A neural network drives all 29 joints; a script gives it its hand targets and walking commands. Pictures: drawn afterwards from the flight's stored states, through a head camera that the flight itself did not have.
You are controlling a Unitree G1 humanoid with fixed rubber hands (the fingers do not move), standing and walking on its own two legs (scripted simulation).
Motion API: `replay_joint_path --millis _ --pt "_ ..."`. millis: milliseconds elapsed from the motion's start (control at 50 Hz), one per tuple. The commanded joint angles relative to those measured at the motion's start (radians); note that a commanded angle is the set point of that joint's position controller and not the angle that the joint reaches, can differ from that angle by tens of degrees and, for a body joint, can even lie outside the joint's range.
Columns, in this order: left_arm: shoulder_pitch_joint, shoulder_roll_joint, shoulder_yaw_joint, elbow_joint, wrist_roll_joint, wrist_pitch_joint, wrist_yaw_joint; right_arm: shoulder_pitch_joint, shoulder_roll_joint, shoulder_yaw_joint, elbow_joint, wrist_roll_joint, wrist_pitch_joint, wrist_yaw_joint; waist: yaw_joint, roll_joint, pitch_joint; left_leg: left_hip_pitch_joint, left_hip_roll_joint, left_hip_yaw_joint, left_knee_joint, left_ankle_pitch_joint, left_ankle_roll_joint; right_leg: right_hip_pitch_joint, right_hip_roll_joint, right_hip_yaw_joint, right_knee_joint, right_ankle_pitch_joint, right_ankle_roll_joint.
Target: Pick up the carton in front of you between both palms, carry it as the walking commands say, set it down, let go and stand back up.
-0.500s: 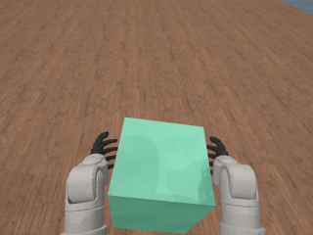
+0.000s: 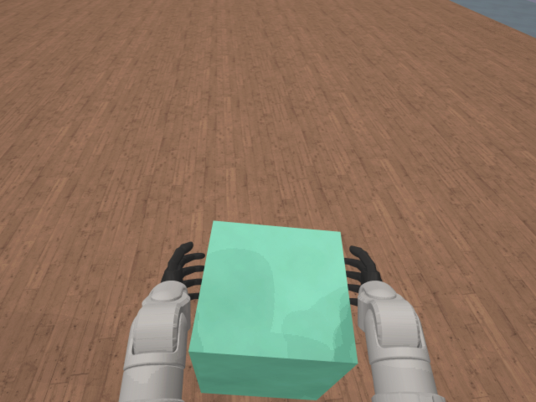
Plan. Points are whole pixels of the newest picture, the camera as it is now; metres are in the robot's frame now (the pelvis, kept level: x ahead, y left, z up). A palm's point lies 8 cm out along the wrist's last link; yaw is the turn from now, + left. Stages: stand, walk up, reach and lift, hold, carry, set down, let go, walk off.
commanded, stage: carry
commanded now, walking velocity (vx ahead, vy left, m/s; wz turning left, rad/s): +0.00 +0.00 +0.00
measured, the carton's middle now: (267, 315) +0.30 +0.01 -0.05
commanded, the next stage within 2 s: hold in 1.02 s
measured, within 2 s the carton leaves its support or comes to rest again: neither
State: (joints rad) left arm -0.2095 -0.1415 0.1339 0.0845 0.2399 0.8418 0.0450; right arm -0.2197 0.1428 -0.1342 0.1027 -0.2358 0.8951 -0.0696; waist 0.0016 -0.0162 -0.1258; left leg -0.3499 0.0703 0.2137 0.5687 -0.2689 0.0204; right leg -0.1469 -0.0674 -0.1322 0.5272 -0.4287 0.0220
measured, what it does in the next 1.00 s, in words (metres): shifts its weight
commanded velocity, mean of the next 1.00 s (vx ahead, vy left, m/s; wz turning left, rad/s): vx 0.00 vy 0.00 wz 0.00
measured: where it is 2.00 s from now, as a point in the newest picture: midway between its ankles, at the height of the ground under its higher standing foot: outside the picture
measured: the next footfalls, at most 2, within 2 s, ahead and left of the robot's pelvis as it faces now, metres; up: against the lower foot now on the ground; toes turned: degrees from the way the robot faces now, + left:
none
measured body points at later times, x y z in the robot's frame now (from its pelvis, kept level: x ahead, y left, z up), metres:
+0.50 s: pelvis -0.05 -0.01 +0.00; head -0.08 -0.01 +0.45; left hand +0.26 +0.14 +0.04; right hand +0.26 -0.16 +0.04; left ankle +0.02 +0.11 -0.73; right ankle -0.10 -0.11 -0.73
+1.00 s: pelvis -0.06 -0.01 +0.00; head -0.09 -0.01 +0.45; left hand +0.25 +0.13 +0.04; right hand +0.24 -0.16 +0.04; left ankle +0.02 +0.11 -0.73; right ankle -0.10 -0.11 -0.73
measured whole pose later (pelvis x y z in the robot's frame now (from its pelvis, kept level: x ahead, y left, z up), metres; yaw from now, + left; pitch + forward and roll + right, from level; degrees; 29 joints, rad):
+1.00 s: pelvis -0.06 -0.01 +0.00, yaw +0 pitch +1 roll +0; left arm -0.27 -0.15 0.19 0.23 0.27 0.73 0.04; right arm -0.26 0.15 -0.20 0.23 -0.27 0.75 -0.03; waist 0.00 -0.01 -0.10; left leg -0.38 0.10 0.21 0.51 -0.14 0.01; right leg -0.22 -0.03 -0.14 0.56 -0.36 -0.02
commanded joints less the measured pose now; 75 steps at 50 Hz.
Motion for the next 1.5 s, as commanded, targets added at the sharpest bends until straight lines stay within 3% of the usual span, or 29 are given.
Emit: replay_joint_path --millis 0,100,180,300,480,1000,1020,1040,1060,1080,1120,1140,1160,1220,1260,1320,1380,1480 --pt "-0.399 -0.923 -0.496 0.042 -0.256 -0.079 -0.25 -0.485 0.866 0.508 -0.046 0.273 -0.138 0.276 0.001 -0.009 -0.282 0.21 0.098 -0.09 0.024 0.534 0.014 0.023 -0.102 0.058 -0.013 0.67 -0.006" --pt "-0.525 -0.936 -0.431 0.126 -0.214 -0.192 -0.257 -0.56 0.888 0.436 0.079 0.212 -0.249 0.283 0.003 0.007 -0.239 0.201 0.109 -0.1 -0.029 0.411 0.003 -0.03 -0.096 0.059 -0.043 0.472 -0.021" --pt "-0.563 -0.96 -0.419 0.176 -0.202 -0.23 -0.263 -0.587 0.922 0.423 0.134 0.199 -0.29 0.292 0.001 0.016 -0.232 0.204 0.113 -0.11 -0.058 0.348 0.002 -0.047 -0.093 0.069 -0.066 0.369 -0.031" --pt "-0.512 -0.974 -0.473 0.143 -0.231 -0.184 -0.265 -0.548 0.938 0.48 0.081 0.235 -0.246 0.293 -0.002 0.011 -0.241 0.206 0.112 -0.114 -0.072 0.333 0.004 -0.054 -0.091 0.079 -0.073 0.336 -0.037" --pt "-0.518 -0.955 -0.456 0.125 -0.229 -0.147 -0.263 -0.556 0.917 0.469 0.071 0.234 -0.209 0.294 -0.003 0.013 -0.184 0.174 0.112 -0.122 -0.105 0.228 -0.004 -0.108 -0.089 0.094 -0.109 0.228 -0.045" --pt "-0.509 -0.962 -0.48 0.104 -0.244 -0.143 -0.263 -0.543 0.921 0.483 0.051 0.244 -0.204 0.294 -0.002 0.018 -0.222 0.181 0.117 -0.121 -0.097 0.266 -0.008 -0.112 -0.083 0.1 -0.088 0.267 -0.057" --pt "-0.438 -0.979 -0.462 0.074 -0.229 -0.141 -0.268 -0.478 0.945 0.444 0.082 0.234 -0.212 0.305 0.004 -0.116 -0.077 0.525 -0.178 -0.261 -0.091 0.403 0.02 -0.213 0.096 0.259 -0.206 0.479 -0.06" --pt "-0.446 -0.951 -0.461 0.046 -0.223 -0.154 -0.265 -0.488 0.941 0.448 0.066 0.221 -0.239 0.293 -0.018 -0.099 -0.106 0.608 -0.142 -0.292 -0.098 0.475 0.017 -0.235 0.087 0.278 -0.223 0.476 -0.065" --pt "-0.454 -0.945 -0.475 0.046 -0.226 -0.158 -0.266 -0.454 0.921 0.429 0.088 0.189 -0.245 0.284 -0.017 -0.044 -0.112 0.504 -0.144 -0.289 -0.119 0.508 0.009 -0.087 0.108 0.266 -0.204 0.54 -0.062" --pt "-0.475 -0.937 -0.495 0.041 -0.235 -0.164 -0.268 -0.447 0.913 0.41 0.094 0.182 -0.252 0.273 -0.032 -0.041 -0.144 0.498 -0.145 -0.292 -0.135 0.491 0.0 -0.022 0.12 0.258 -0.212 0.513 -0.055" --pt "-0.489 -0.941 -0.513 0.029 -0.244 -0.168 -0.268 -0.459 0.911 0.408 0.091 0.186 -0.26 0.271 -0.026 -0.005 -0.143 0.495 -0.162 -0.275 -0.145 0.447 -0.016 0.01 0.119 0.249 -0.216 0.516 -0.046" --pt "-0.5 -0.939 -0.507 0.03 -0.242 -0.172 -0.272 -0.467 0.916 0.407 0.108 0.183 -0.26 0.275 -0.019 -0.022 -0.129 0.477 -0.166 -0.273 -0.156 0.386 -0.018 0.012 0.12 0.249 -0.231 0.445 -0.044" --pt "-0.502 -0.945 -0.506 0.041 -0.234 -0.173 -0.271 -0.494 0.924 0.416 0.105 0.191 -0.263 0.282 -0.009 0.0 -0.117 0.473 -0.17 -0.267 -0.161 0.368 -0.018 0.002 0.121 0.245 -0.228 0.439 -0.043" --pt "-0.476 -0.953 -0.469 0.076 -0.199 -0.177 -0.26 -0.567 0.941 0.451 0.11 0.227 -0.267 0.309 0.031 -0.008 -0.097 0.519 -0.173 -0.268 -0.169 0.311 -0.008 -0.072 0.113 0.247 -0.24 0.363 -0.037" --pt "-0.479 -0.955 -0.441 0.103 -0.18 -0.178 -0.261 -0.598 0.936 0.449 0.121 0.227 -0.269 0.32 0.04 -0.014 -0.07 0.536 -0.171 -0.267 -0.171 0.275 -0.006 -0.114 0.108 0.248 -0.249 0.304 -0.043" --pt "-0.551 -0.963 -0.382 0.174 -0.15 -0.183 -0.265 -0.669 0.909 0.392 0.187 0.19 -0.284 0.333 0.041 -0.005 -0.01 0.557 -0.165 -0.262 -0.165 0.182 -0.011 -0.202 0.103 0.243 -0.256 0.149 -0.066" --pt "-0.676 -0.977 -0.306 0.287 -0.124 -0.204 -0.285 -0.748 0.895 0.281 0.312 0.12 -0.323 0.342 0.017 -0.004 0.017 0.542 -0.157 -0.272 -0.148 0.051 -0.022 -0.263 0.107 0.232 -0.237 0.02 -0.091" --pt "-0.819 -0.939 -0.123 0.492 -0.02 -0.273 -0.277 -0.859 0.828 0.028 0.504 -0.032 -0.407 0.327 -0.025 0.027 0.036 0.422 -0.136 -0.295 -0.113 -0.046 -0.021 -0.336 0.139 0.216 -0.125 0.006 -0.09"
